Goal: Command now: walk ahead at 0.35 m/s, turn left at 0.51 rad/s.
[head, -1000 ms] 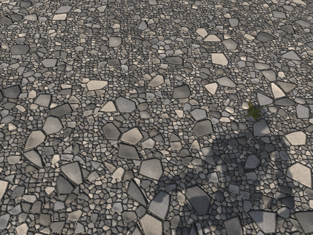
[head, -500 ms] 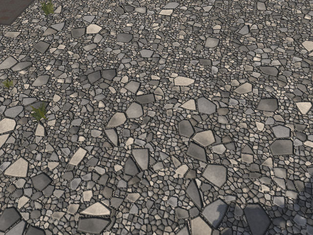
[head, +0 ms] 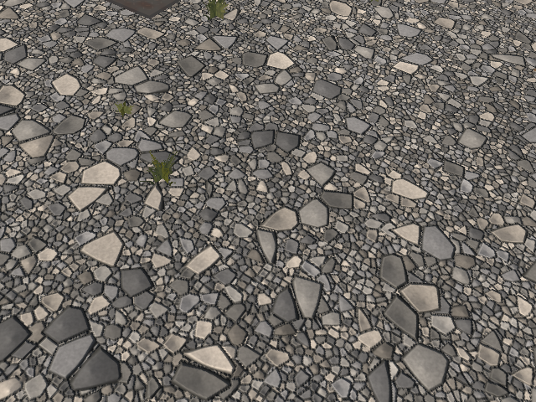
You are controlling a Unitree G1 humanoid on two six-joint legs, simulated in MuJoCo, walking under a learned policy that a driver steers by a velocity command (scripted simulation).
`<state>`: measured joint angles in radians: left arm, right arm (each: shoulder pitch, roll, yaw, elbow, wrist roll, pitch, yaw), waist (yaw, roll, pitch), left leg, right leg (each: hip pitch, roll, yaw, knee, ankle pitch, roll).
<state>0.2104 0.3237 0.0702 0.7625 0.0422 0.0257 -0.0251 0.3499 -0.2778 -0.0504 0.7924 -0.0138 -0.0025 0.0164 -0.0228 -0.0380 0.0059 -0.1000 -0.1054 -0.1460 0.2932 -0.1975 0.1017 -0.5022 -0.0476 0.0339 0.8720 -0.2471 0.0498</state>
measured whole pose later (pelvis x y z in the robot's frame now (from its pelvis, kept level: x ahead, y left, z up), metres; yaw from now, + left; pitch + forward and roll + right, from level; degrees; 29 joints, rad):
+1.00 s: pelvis +0.20 -0.02 -0.01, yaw -25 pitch +0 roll -1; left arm 0.24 0.35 0.09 0.77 0.02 0.07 -0.01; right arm 0.15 -0.27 -0.01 0.72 -0.02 0.02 -0.05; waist 0.02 -0.06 0.07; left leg -0.21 -0.02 0.00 0.41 -0.20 0.05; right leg -0.45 0.11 0.10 1.10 -0.45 0.04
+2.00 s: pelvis +0.20 -0.03 -0.01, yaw -53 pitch +0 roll -1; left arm 0.24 0.30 0.04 0.79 0.03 0.05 0.01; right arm 0.20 -0.25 -0.01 0.75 -0.02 0.02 -0.02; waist 0.01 -0.05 0.04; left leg -0.19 -0.04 -0.02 0.43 -0.23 0.05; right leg -0.32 0.14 0.16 0.77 -0.43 -0.02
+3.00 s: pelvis +0.35 -0.26 -0.01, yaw -48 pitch -1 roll +0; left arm 0.24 0.19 0.00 1.03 0.02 0.02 0.03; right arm 0.20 -0.19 0.00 0.97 -0.02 -0.02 -0.02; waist 0.01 -0.02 0.07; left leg -0.28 -0.06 0.07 0.42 -0.12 0.10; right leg -0.32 -0.02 0.02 0.77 -0.45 0.00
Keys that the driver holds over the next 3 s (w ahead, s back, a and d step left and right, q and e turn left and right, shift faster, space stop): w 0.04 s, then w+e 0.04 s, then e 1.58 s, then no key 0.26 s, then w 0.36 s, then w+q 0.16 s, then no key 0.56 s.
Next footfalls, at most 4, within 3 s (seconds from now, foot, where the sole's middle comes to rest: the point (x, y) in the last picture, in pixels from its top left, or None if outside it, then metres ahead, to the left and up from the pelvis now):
0.24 right None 0.21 -0.12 -0.79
0.84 left None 0.28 0.05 -0.79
1.34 right None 0.15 -0.12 -0.79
1.90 left None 0.30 -0.01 -0.79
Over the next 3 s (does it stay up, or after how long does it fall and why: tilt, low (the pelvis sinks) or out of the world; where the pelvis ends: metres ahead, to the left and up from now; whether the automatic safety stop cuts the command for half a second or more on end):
stays up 0.35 -0.26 -0.01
